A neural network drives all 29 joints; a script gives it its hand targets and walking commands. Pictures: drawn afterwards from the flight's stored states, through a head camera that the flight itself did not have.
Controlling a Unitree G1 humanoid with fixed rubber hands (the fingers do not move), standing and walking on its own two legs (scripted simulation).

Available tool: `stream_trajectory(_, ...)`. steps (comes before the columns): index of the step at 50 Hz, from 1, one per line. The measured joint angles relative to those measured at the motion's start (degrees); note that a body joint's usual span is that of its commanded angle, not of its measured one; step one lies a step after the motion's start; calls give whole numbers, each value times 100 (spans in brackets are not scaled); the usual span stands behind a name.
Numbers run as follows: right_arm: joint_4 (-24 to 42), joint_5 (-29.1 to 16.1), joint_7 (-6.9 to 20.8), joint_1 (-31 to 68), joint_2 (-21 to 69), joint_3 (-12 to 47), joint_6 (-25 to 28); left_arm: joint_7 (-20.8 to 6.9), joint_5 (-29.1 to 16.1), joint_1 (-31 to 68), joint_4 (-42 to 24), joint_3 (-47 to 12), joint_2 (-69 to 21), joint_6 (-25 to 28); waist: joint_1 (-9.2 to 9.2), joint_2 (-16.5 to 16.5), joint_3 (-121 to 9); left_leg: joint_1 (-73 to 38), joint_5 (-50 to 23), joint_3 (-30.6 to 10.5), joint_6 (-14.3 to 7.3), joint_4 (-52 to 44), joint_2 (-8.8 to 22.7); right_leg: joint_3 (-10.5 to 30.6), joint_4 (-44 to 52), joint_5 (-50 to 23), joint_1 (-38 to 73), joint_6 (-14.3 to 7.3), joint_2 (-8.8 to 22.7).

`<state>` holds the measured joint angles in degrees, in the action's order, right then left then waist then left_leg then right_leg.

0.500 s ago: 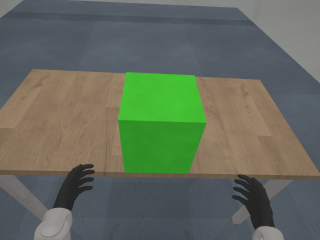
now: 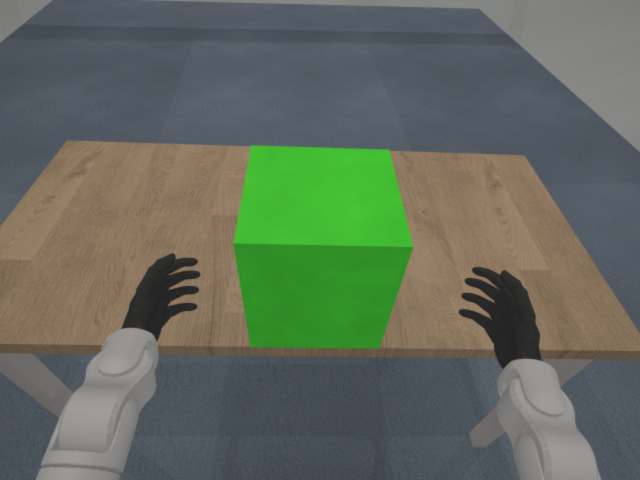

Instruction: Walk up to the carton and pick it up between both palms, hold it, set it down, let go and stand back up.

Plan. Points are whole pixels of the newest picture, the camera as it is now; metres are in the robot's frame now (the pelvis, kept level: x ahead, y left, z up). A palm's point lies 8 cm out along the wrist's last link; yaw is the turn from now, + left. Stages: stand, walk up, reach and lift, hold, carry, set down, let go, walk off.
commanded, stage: reach and lift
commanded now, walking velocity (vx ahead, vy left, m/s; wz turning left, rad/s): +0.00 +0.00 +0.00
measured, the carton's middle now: (317, 251) +0.44 +0.02 +0.01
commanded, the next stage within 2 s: none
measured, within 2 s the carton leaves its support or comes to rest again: neither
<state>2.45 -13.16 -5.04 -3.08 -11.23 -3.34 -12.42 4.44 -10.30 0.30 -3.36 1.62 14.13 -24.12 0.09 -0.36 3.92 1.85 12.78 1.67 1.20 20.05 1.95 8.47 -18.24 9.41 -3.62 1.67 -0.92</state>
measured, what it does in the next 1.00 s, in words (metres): stands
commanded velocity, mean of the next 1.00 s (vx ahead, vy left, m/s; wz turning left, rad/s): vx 0.00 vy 0.00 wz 0.00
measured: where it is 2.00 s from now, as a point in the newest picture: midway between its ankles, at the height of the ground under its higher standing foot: outside the picture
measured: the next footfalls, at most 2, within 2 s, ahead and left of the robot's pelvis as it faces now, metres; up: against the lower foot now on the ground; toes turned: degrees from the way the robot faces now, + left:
none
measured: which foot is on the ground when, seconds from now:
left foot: down 0.00-1.00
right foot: down 0.00-1.00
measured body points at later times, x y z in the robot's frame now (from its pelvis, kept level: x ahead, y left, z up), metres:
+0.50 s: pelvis +0.00 +0.00 +0.00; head +0.01 +0.01 +0.45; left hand +0.36 +0.21 +0.12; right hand +0.36 -0.20 +0.13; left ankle -0.01 +0.13 -0.75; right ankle +0.02 -0.15 -0.75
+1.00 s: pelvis +0.01 +0.00 +0.00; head +0.04 +0.01 +0.45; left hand +0.43 +0.19 +0.16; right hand +0.44 -0.19 +0.16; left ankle -0.01 +0.13 -0.75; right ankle +0.02 -0.15 -0.75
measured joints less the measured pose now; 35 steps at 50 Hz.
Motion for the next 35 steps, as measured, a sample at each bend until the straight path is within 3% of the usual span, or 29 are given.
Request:
stream_trajectory(8,-59,-116,-16,760,-153,0,-416,-129,0,909,138,191,0,-477,0,0,7,2,0,0,0,0,0,0,-1,0,-3,0,0)
stream_trajectory(15,-565,-266,-34,1511,-362,-1,-644,-203,0,1605,562,367,0,-802,1,1,15,54,0,0,0,0,0,0,-1,0,-54,0,0)
stream_trajectory(25,-1090,-411,-122,2224,-439,-1,-696,-207,1,2104,755,464,0,-958,0,0,17,181,0,0,0,0,0,0,3,0,-180,0,0)
stream_trajectory(35,-1998,-480,-147,3196,-531,-1,-722,-207,10,3008,1471,580,-1,-1002,0,1,17,289,0,0,0,0,0,0,3,-2,-288,0,0)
